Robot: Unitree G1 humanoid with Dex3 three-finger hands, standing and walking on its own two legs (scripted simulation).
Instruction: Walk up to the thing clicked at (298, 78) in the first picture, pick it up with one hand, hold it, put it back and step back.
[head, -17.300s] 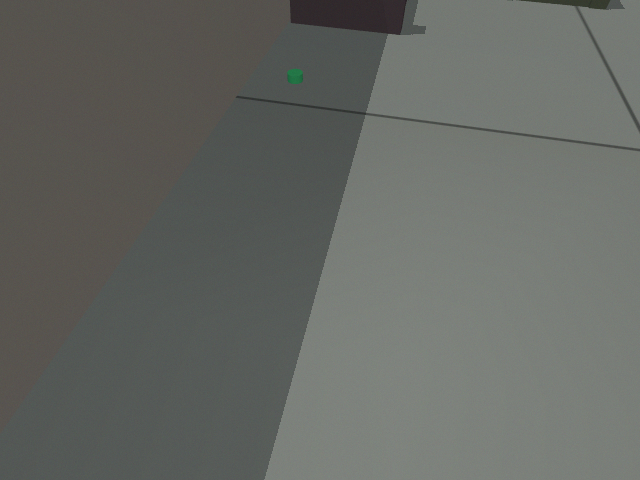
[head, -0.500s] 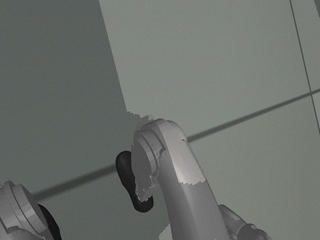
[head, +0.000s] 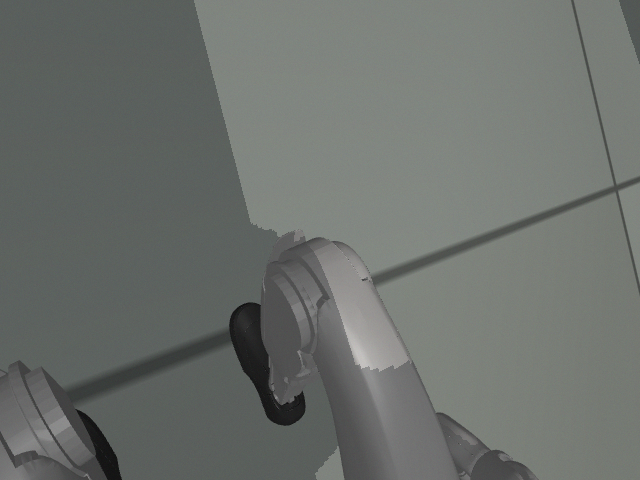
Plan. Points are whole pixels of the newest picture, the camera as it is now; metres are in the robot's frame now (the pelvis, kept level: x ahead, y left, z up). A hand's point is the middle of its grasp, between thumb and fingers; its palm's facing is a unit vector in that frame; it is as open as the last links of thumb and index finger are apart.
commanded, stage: settle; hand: left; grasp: from above
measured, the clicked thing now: out of the picture +0.47 +0.35 -0.28
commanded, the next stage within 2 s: lift in 0.88 s
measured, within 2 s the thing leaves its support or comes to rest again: leaves its support in 0.22 s
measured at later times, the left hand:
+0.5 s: hand out of the picture +0.46 +0.37 -0.19, palm faces -0.41 -0.13 -0.90, open 11.5 cm
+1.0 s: hand out of the picture +0.46 +0.37 -0.12, palm faces -0.45 -0.10 -0.89, open 11.5 cm
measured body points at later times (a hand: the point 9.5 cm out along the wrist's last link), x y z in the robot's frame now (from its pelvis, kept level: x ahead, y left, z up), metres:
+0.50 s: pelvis +0.01 +0.00 +0.01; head +0.27 +0.13 +0.35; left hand +0.48 +0.37 -0.14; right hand +0.08 -0.27 -0.05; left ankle +0.06 +0.13 -0.27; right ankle +0.13 -0.13 -0.27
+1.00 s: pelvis +0.00 -0.01 +0.03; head +0.24 +0.10 +0.39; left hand +0.48 +0.37 -0.07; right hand +0.08 -0.27 -0.06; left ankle +0.06 +0.13 -0.27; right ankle +0.13 -0.13 -0.27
